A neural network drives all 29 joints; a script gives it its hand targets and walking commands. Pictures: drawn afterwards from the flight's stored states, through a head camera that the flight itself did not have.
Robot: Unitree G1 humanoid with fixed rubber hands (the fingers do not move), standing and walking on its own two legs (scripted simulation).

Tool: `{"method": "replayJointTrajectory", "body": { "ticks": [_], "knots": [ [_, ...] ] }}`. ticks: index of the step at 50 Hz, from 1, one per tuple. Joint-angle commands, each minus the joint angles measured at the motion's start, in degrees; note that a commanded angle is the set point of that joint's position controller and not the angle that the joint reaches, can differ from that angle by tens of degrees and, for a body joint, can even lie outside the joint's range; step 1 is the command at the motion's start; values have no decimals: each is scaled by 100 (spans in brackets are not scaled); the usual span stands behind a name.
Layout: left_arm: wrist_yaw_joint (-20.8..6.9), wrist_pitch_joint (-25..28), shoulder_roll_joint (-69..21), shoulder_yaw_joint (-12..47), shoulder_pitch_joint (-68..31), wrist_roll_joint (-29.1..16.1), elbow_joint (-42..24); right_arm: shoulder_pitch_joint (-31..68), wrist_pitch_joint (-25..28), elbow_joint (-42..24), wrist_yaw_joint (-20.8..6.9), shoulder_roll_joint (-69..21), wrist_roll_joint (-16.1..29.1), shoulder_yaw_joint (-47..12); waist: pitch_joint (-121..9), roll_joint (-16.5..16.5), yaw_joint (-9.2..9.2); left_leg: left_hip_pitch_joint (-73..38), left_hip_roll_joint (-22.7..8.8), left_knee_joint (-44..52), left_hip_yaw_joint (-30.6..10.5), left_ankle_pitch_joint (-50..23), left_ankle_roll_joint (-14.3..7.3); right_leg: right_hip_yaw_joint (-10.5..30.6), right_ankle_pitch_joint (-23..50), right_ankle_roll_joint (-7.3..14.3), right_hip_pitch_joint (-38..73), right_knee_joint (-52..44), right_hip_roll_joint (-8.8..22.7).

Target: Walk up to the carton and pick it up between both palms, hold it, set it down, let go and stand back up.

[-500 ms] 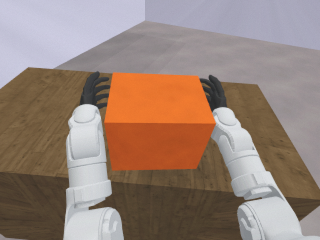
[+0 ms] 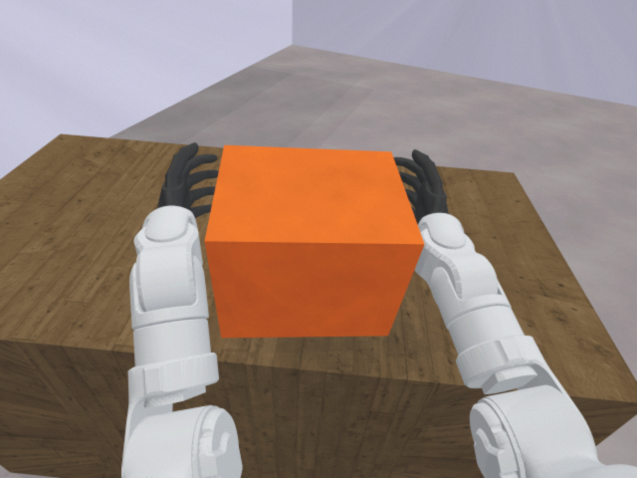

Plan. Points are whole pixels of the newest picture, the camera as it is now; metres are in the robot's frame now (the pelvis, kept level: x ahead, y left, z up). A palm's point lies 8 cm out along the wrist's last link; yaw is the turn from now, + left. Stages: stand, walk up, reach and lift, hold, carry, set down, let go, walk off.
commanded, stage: hold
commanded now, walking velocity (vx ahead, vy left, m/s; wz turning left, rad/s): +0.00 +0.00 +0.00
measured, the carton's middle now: (308, 242) +0.35 +0.01 +0.16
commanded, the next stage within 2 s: none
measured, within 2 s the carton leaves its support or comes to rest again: neither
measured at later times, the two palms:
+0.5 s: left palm (177, 218) +0.35 +0.16 +0.20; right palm (430, 222) +0.35 -0.14 +0.18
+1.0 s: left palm (183, 205) +0.36 +0.15 +0.21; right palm (432, 216) +0.36 -0.15 +0.19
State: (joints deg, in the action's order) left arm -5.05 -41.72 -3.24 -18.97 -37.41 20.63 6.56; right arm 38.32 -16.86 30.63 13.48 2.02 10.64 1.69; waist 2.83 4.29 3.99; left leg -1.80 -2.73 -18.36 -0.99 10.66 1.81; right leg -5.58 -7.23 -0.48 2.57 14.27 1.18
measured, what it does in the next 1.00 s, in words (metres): stands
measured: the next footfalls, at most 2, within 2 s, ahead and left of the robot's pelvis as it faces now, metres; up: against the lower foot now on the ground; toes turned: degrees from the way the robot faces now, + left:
none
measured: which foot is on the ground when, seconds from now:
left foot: down 0.00-1.00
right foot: down 0.00-1.00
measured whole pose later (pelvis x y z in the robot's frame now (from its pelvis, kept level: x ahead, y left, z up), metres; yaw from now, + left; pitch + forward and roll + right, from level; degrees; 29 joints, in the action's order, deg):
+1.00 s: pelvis +0.00 +0.00 +0.00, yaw +0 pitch -10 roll -1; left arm -5.1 -41.1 -4.2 -20.2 -39.6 22.1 8.7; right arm 39.1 -15.3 32.7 12.4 1.9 8.7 3.2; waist 3.4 3.2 3.8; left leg -2.2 -2.6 -17.8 -0.8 10.1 1.6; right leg -5.4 -6.8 -0.6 2.8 14.0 1.3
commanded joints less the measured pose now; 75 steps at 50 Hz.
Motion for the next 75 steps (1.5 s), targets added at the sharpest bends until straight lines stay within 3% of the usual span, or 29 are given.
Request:
{"method": "replayJointTrajectory", "body": {
  "ticks": [1, 3, 4, 7, 10, 13, 17, 18, 19, 22, 29, 38, 43, 45, 46, 48, 52, 53, 54, 57, 60, 63, 66, 69, 70, 71, 72, 75],
  "knots": [
    [-574, 268, -3148, 2921, -3077, -802, -170, 4350, 462, -1615, -656, -3189, 311, -1936, -1674, -830, 192, -45, 419, 143, 332, -1359, 52, -145, 120, 8, 404, -47, -492],
    [-581, 202, -3166, 2857, -2857, -787, -33, 4333, 482, -1709, -675, -3122, 314, -1930, -1661, -827, 131, 29, 471, 145, 337, -1364, 97, -152, 193, 3, 473, -40, -466],
    [-584, 208, -3161, 2852, -2865, -827, -155, 4350, 489, -1753, -673, -3135, 345, -1927, -1715, -675, 158, -55, 469, 106, 328, -1404, 86, -150, 318, -25, 517, -8, -488],
    [-587, 199, -3146, 2923, -2613, -871, -319, 4354, 506, -2052, -586, -3177, 475, -2258, -2025, -484, 146, -309, 538, -76, 324, -1982, 88, -136, 1030, -102, 804, 40, -506],
    [-607, 181, -3094, 2995, -2475, -787, -560, 4233, 451, -2185, -494, -3172, 588, -2428, -1979, -511, 178, -377, 511, -150, 293, -2329, 113, -97, 1354, -106, 940, 85, -488],
    [-633, 138, -3044, 3019, -2299, -839, -821, 4073, 386, -2469, -436, -3247, 712, -2679, -2096, -268, 114, -484, 562, -225, 266, -2678, 73, -50, 1928, -155, 1091, 160, -485],
    [-680, 99, -2892, 2985, -2349, -801, -799, 3901, 297, -2370, -416, -3183, 705, -2618, -1701, -473, 208, -385, 532, -162, 306, -2410, 83, -53, 1655, -131, 974, 107, -468],
    [-644, 113, -3023, 3175, -2191, -901, -1420, 3517, 356, -2632, -407, -3177, 755, -2718, -1950, -582, 156, -347, 532, -227, 291, -2913, 219, -120, 2067, -145, 1183, 158, -558],
    [-628, 89, -2921, 3255, -2223, -924, -1453, 3611, 343, -2730, -389, -3105, 789, -2751, -2030, -658, 179, -399, 545, -278, 285, -2970, 247, -106, 2111, -144, 1176, 159, -540],
    [-622, 57, -2881, 3224, -2215, -885, -1291, 3650, 299, -2661, -415, -3045, 725, -2669, -1806, -643, 165, -320, 527, -210, 302, -2724, 234, -115, 1784, -137, 1019, 103, -518],
    [-648, 52, -2898, 2803, -2686, -709, -478, 4053, 367, -2114, -714, -2992, 170, -1976, -1252, -475, 94, 455, 439, 478, 437, -511, -102, -107, -52, -67, 626, -90, -407],
    [-518, 260, -2929, 2425, -3099, -717, 189, 4634, 601, -1618, -814, -3162, -71, -1750, -1921, -348, -75, 399, 503, 414, 483, -242, -280, -78, -157, -95, 588, -50, -386],
    [-622, 184, -2817, 2098, -2932, -494, 341, 4471, 594, -1395, -749, -3162, 41, -1806, -1782, -256, -108, 276, 556, 350, 512, -696, -274, -78, 291, -158, 841, -55, -396],
    [-673, 172, -2839, 2123, -2867, -477, 266, 4473, 605, -1497, -689, -3182, 150, -1914, -1839, -241, -72, 141, 580, 240, 504, -1057, -230, -82, 712, -191, 983, -28, -412],
    [-722, 137, -2947, 2173, -2516, -497, 614, 4739, 646, -1824, -641, -3227, 174, -2096, -1745, -28, -85, 89, 553, 181, 524, -1214, -208, -80, 798, -209, 1054, 1, -423],
    [-752, 219, -2858, 2328, -2733, -596, 246, 4647, 633, -1816, -579, -3292, 229, -2120, -1888, -56, 46, -38, 573, 144, 449, -1276, -157, -135, 880, -218, 976, 12, -437],
    [-722, 284, -2876, 2547, -3079, -636, 42, 4531, 575, -1579, -597, -3339, 242, -2056, -1631, -399, 67, 82, 561, 177, 450, -1179, -130, -112, 567, -133, 753, -8, -412],
    [-700, 288, -2987, 2652, -3076, -693, 27, 4548, 594, -1683, -618, -3343, 280, -2105, -1656, -556, 52, 36, 523, 156, 423, -1241, -87, -110, 512, -94, 661, -19, -406],
    [-690, 269, -3053, 2631, -2974, -672, 181, 4715, 615, -1849, -625, -3324, 322, -2102, -1699, -503, 3, 42, 521, 119, 443, -1319, -75, -116, 468, -98, 673, -19, -441],
    [-620, 302, -3089, 2898, -3058, -801, -282, 4391, 563, -1800, -603, -3297, 390, -2109, -1900, -679, 180, -282, 510, -59, 362, -1905, 76, -162, 845, -79, 586, 37, -498],
    [-578, 253, -3158, 3191, -2685, -928, -697, 4094, 511, -2094, -552, -3218, 571, -2350, -2013, -776, 244, -609, 505, -255, 283, -2691, 236, -144, 1279, -55, 690, 68, -545],
    [-603, 193, -3127, 3171, -2377, -889, -763, 4023, 437, -2343, -475, -3164, 674, -2483, -2085, -671, 184, -502, 535, -279, 281, -2795, 189, -144, 1547, -80, 899, 113, -500],
    [-654, 60, -2881, 3039, -2111, -770, -890, 3571, 292, -2140, -456, -3003, 645, -2464, -1686, -631, 257, -515, 512, -155, 307, -2566, 201, -146, 1339, -90, 862, 60, -513],
    [-702, -15, -2879, 2944, -2135, -741, -949, 3806, 283, -2420, -471, -3031, 726, -2572, -1607, -483, 129, -352, 509, -135, 277, -2614, 172, -149, 1524, -85, 957, 72, -541],
    [-664, 42, -2980, 3298, -2043, -940, -1559, 3345, 348, -2705, -454, -2993, 752, -2584, -1972, -570, 354, -415, 473, -248, 288, -3135, 293, -162, 1937, -123, 1166, 159, -617],
    [-636, 58, -2911, 3416, -2109, -1008, -1671, 3546, 352, -2884, -425, -2974, 790, -2691, -2107, -668, 264, -463, 490, -325, 248, -3263, 318, -168, 1995, -110, 1163, 165, -605],
    [-609, 83, -2979, 3566, -2220, -1112, -1731, 3636, 357, -3025, -404, -3036, 817, -2726, -2221, -662, 314, -498, 494, -364, 234, -3285, 341, -170, 2004, -123, 1084, 167, -615],
    [-580, 110, -2890, 3445, -2199, -1027, -1422, 3681, 335, -2927, -446, -2972, 680, -2664, -1941, -623, 223, -365, 503, -264, 256, -2814, 261, -137, 1725, -103, 944, 92, -550]
  ]
}}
